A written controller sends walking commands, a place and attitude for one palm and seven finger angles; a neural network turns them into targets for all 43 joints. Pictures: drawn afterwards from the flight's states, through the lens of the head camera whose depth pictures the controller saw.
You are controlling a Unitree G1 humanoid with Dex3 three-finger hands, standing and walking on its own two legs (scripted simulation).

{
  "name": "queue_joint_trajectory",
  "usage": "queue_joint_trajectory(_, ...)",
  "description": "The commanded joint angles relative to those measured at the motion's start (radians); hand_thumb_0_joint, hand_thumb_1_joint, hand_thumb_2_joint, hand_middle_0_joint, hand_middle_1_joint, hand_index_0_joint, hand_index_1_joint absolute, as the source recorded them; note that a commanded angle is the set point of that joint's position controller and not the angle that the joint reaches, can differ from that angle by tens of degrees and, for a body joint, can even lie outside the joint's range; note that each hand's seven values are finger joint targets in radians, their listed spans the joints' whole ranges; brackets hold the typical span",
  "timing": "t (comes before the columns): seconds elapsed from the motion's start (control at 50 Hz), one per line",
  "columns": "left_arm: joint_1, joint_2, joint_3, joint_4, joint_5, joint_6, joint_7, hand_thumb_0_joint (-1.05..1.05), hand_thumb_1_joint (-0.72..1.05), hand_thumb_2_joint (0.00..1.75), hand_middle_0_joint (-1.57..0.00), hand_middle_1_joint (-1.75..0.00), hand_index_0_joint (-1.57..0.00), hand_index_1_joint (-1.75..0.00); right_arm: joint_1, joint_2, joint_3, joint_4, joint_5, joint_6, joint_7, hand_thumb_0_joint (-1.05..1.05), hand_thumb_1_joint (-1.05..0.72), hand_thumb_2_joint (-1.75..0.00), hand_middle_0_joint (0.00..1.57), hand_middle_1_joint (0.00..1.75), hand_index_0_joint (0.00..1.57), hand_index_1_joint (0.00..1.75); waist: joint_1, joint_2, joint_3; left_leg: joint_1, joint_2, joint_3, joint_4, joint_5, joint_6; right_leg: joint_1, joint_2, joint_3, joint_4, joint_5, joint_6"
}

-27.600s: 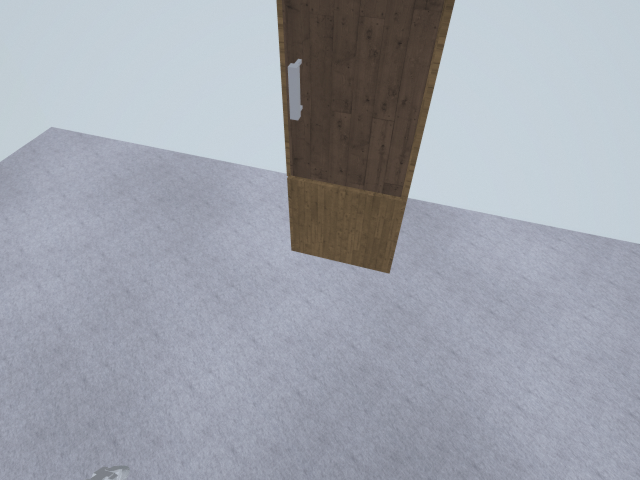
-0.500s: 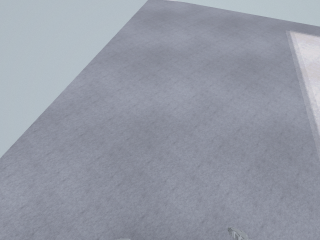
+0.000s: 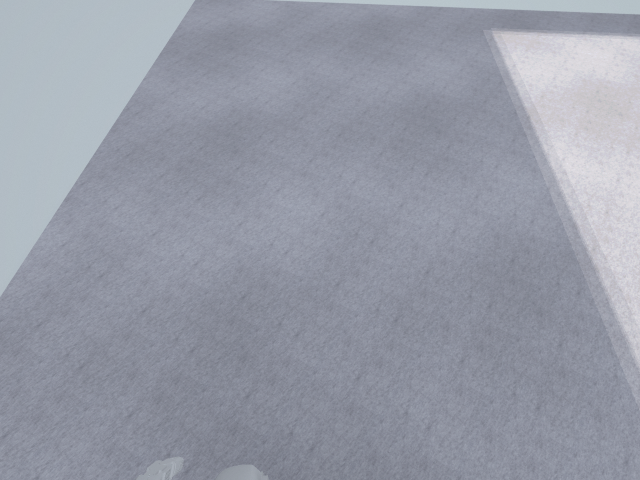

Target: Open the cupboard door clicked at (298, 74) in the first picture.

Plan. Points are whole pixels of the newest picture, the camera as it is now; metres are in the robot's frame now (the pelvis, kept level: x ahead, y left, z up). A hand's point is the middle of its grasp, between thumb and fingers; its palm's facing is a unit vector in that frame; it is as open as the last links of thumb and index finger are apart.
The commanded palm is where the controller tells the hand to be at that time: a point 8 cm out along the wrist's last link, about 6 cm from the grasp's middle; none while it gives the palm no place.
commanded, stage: turn to face it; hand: left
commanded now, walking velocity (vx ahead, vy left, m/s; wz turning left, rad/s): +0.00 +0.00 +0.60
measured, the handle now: out of the picture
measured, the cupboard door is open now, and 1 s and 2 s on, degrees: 50 50 50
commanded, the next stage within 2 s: none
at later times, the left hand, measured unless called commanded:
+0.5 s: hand out of the picture +0.15 +0.22 -0.16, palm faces +0.28 -0.92 -0.26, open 7.4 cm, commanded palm none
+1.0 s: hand out of the picture +0.10 +0.19 -0.18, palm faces +0.58 -0.78 -0.25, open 7.4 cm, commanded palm none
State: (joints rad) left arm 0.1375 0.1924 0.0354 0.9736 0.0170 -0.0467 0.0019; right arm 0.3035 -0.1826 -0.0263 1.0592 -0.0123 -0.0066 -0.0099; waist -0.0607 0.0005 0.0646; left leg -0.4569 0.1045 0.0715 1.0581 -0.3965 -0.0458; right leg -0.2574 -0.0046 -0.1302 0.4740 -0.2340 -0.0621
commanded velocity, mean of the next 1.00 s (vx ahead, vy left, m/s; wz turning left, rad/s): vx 0.00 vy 0.00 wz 0.60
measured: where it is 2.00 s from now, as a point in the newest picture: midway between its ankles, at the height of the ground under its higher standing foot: (344, 459)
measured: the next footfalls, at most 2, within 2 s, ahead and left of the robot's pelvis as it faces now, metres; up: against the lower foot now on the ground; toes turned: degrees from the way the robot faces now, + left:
left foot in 0.18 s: +0.16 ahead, +0.13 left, +0.00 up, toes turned +14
right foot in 0.54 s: +0.19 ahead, -0.15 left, +0.00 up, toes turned +17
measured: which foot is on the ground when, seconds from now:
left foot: up 0.00-0.16, down 0.18-0.54, up 0.56-0.84, down 0.86-1.00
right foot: down 0.00-0.20, up 0.22-0.52, down 0.54-0.86, up 0.88-1.00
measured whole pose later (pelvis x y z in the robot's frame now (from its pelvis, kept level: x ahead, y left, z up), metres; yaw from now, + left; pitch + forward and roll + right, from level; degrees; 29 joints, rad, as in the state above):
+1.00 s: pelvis +0.16 -0.03 -0.01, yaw +36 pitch +2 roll +0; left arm 0.17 0.26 0.06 0.90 0.02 0.07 0.01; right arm 0.12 -0.24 -0.04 0.87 -0.02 0.03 0.01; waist 0.01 -0.05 0.12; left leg -0.32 0.00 -0.01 0.60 -0.30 -0.01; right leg -0.47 -0.09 -0.03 1.08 -0.51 0.09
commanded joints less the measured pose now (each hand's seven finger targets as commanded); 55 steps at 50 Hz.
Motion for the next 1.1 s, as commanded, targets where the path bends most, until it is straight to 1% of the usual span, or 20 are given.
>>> queue_joint_trajectory(0.0,0.063,0.115,0.021,-0.009,-0.003,-0.021,0.011,0.00,0.90,0.90,-0.20,-0.30,-0.20,-0.30,0.110,-0.002,0.000,-0.016,0.003,0.000,0.005,0.00,-0.90,-0.90,0.20,0.30,0.20,0.30,0.014,-0.112,-0.100,0.060,-0.005,0.007,-0.208,0.113,-0.007,0.080,-0.258,0.044,-0.169,0.600,-0.092)
queue_joint_trajectory(0.14,0.077,0.128,0.047,-0.018,-0.007,0.017,0.020,0.00,0.90,0.90,-0.20,-0.30,-0.20,-0.30,0.071,-0.089,-0.026,-0.061,-0.014,0.001,0.014,0.00,-0.90,-0.90,0.20,0.30,0.20,0.30,0.006,-0.016,-0.102,0.236,-0.020,0.003,-0.515,0.429,0.029,0.063,-0.242,-0.040,0.122,0.382,0.016)
queue_joint_trajectory(0.18,0.086,0.075,0.029,-0.067,-0.023,0.035,0.021,0.00,0.90,0.90,-0.20,-0.30,-0.20,-0.30,0.146,-0.240,-0.056,-0.074,-0.022,-0.003,-0.003,0.00,-0.90,-0.90,0.20,0.30,0.20,0.30,-0.021,0.362,-0.157,0.368,0.318,-0.489,-0.655,0.942,0.264,-0.203,-0.042,-0.015,0.542,-0.463,0.122)
queue_joint_trajectory(0.2,0.042,0.100,0.033,-0.096,-0.010,0.045,0.025,0.00,0.90,0.90,-0.20,-0.30,-0.20,-0.30,0.133,-0.249,-0.057,-0.077,-0.025,0.005,-0.012,0.00,-0.90,-0.90,0.20,0.30,0.20,0.30,-0.023,0.225,-0.155,0.306,0.325,-0.499,-0.684,0.739,0.295,-0.192,-0.042,0.102,0.645,-0.481,0.106)
queue_joint_trajectory(0.32,0.023,0.091,0.047,-0.099,-0.005,0.066,0.008,0.00,0.90,0.90,-0.20,-0.30,-0.20,-0.30,-0.034,-0.219,-0.054,-0.154,-0.018,-0.002,-0.024,0.00,-0.90,-0.90,0.20,0.30,0.20,0.30,0.046,0.145,-0.166,0.251,0.160,-0.325,-0.694,0.558,0.204,-0.225,-0.051,0.132,0.584,-0.232,0.131)
queue_joint_trajectory(0.46,0.090,0.107,0.050,-0.110,-0.007,0.068,0.010,0.00,0.90,0.90,-0.20,-0.30,-0.20,-0.30,-0.125,-0.258,-0.088,-0.197,-0.013,0.031,-0.006,0.00,-0.90,-0.90,0.20,0.30,0.20,0.30,0.071,0.148,-0.144,0.104,0.087,-0.356,-0.680,0.264,0.167,0.026,0.009,0.078,0.151,-0.128,0.120)
queue_joint_trajectory(0.48,0.138,0.129,0.058,-0.103,-0.005,0.062,0.011,0.00,0.90,0.90,-0.20,-0.30,-0.20,-0.30,-0.156,-0.247,-0.089,-0.209,-0.007,0.036,-0.004,0.00,-0.90,-0.90,0.20,0.30,0.20,0.30,0.098,0.110,-0.138,0.031,0.044,-0.331,-0.641,0.192,0.133,0.123,-0.001,0.080,0.016,-0.053,0.115)
queue_joint_trajectory(0.5,0.178,0.190,0.072,-0.102,0.006,0.054,0.019,0.00,0.90,0.90,-0.20,-0.30,-0.20,-0.30,-0.171,-0.197,-0.086,-0.227,0.001,0.040,0.001,0.00,-0.90,-0.90,0.20,0.30,0.20,0.30,0.118,-0.031,-0.131,-0.098,-0.042,-0.254,-0.509,0.064,0.074,0.225,-0.146,0.222,-0.155,-0.119,0.074)
queue_joint_trajectory(0.52,0.180,0.294,0.088,-0.115,0.020,0.049,0.025,0.00,0.90,0.90,-0.20,-0.30,-0.20,-0.30,-0.189,-0.128,-0.076,-0.255,0.003,0.039,0.009,0.00,-0.90,-0.90,0.20,0.30,0.20,0.30,0.133,-0.336,-0.101,-0.218,-0.177,-0.068,-0.233,-0.143,-0.007,0.207,-0.427,0.527,-0.275,-0.130,-0.037)
queue_joint_trajectory(0.54,0.140,0.293,0.077,-0.132,0.013,0.048,0.030,0.00,0.90,0.90,-0.20,-0.30,-0.20,-0.30,-0.213,-0.177,-0.083,-0.261,-0.004,0.039,0.016,0.00,-0.90,-0.90,0.20,0.30,0.20,0.30,0.122,-0.285,-0.073,-0.174,-0.118,-0.107,0.005,-0.219,0.007,0.066,-0.504,0.533,-0.268,-0.030,-0.101)
queue_joint_trajectory(0.56,0.049,0.261,0.063,-0.154,0.011,0.050,0.027,0.00,0.90,0.90,-0.20,-0.30,-0.20,-0.30,-0.163,-0.158,-0.083,-0.258,-0.004,0.046,0.025,0.00,-0.90,-0.90,0.20,0.30,0.20,0.30,0.059,-0.197,-0.059,-0.134,-0.095,-0.120,0.092,-0.137,0.012,-0.004,-0.440,0.403,-0.247,-0.046,-0.104)
queue_joint_trajectory(0.62,0.022,0.188,0.047,-0.159,0.009,0.042,0.029,0.00,0.90,0.90,-0.20,-0.30,-0.20,-0.30,-0.168,-0.141,-0.074,-0.228,-0.004,0.057,0.035,0.00,-0.90,-0.90,0.20,0.30,0.20,0.30,0.039,-0.288,-0.040,-0.151,-0.065,-0.059,0.089,-0.065,-0.019,0.081,-0.309,0.173,-0.134,0.347,-0.053)
queue_joint_trajectory(0.72,0.163,0.244,0.064,-0.120,0.013,0.037,0.028,0.00,0.90,0.90,-0.20,-0.30,-0.20,-0.30,-0.265,-0.103,-0.042,-0.256,0.005,0.039,0.041,0.00,-0.90,-0.90,0.20,0.30,0.20,0.30,0.110,-0.194,-0.099,-0.041,-0.106,0.050,-0.307,-0.045,-0.016,0.270,-0.321,0.091,0.016,0.716,-0.033)
queue_joint_trajectory(0.78,0.144,0.260,0.068,-0.118,0.003,0.036,0.020,0.00,0.90,0.90,-0.20,-0.30,-0.20,-0.30,-0.186,-0.141,-0.048,-0.243,0.001,0.032,0.036,0.00,-0.90,-0.90,0.20,0.30,0.20,0.30,0.063,-0.190,-0.150,0.156,-0.135,0.066,-0.534,0.118,0.007,0.218,-0.302,0.030,0.158,0.740,0.023)
queue_joint_trajectory(0.8,0.115,0.249,0.065,-0.135,-0.006,0.037,0.018,0.00,0.90,0.90,-0.20,-0.30,-0.20,-0.30,-0.091,-0.194,-0.061,-0.222,-0.005,0.025,0.033,0.00,-0.90,-0.90,0.20,0.30,0.20,0.30,0.006,-0.113,-0.208,0.345,-0.079,0.015,-0.621,0.337,0.033,0.100,-0.295,-0.006,0.294,0.603,0.065)
queue_joint_trajectory(0.82,0.097,0.178,0.053,-0.174,-0.014,0.043,0.011,0.00,0.90,0.90,-0.20,-0.30,-0.20,-0.30,-0.011,-0.316,-0.092,-0.210,-0.015,0.015,0.026,0.00,-0.90,-0.90,0.20,0.30,0.20,0.30,-0.034,0.181,-0.257,0.559,0.196,-0.342,-0.626,0.725,0.162,-0.208,-0.155,-0.039,0.523,-0.031,0.143)
queue_joint_trajectory(0.84,0.038,0.147,0.037,-0.209,-0.010,0.051,0.015,0.00,0.90,0.90,-0.20,-0.30,-0.20,-0.30,0.060,-0.373,-0.106,-0.191,-0.004,0.020,0.013,0.00,-0.90,-0.90,0.20,0.30,0.20,0.30,-0.059,0.269,-0.277,0.597,0.342,-0.518,-0.609,1.137,0.303,-0.354,-0.092,0.063,0.686,-0.439,0.159)
queue_joint_trajectory(0.88,-0.017,0.159,0.040,-0.229,-0.004,0.066,0.022,0.00,0.90,0.90,-0.20,-0.30,-0.20,-0.30,0.006,-0.341,-0.095,-0.208,-0.011,0.021,-0.001,0.00,-0.90,-0.90,0.20,0.30,0.20,0.30,-0.033,0.093,-0.183,0.458,0.306,-0.436,-0.618,0.889,0.309,-0.378,-0.121,0.132,0.719,-0.366,0.151)
queue_joint_trajectory(0.94,0.026,0.155,0.047,-0.180,-0.004,0.081,0.012,0.00,0.90,0.90,-0.20,-0.30,-0.20,-0.30,-0.138,-0.284,-0.077,-0.236,-0.013,0.022,-0.011,0.00,-0.90,-0.90,0.20,0.30,0.20,0.30,0.036,0.212,-0.121,0.310,0.153,-0.300,-0.640,0.708,0.214,-0.280,-0.095,0.142,0.634,-0.248,0.152)
queue_joint_trajectory(1.08,0.150,0.159,0.057,-0.156,-0.004,0.063,0.000,0.00,0.90,0.90,-0.20,-0.30,-0.20,-0.30,-0.240,-0.283,-0.091,-0.268,-0.008,0.040,0.000,0.00,-0.90,-0.90,0.20,0.30,0.20,0.30,0.112,0.144,-0.113,0.072,0.045,-0.294,-0.566,0.329,0.132,0.094,-0.004,0.054,0.094,-0.032,0.138)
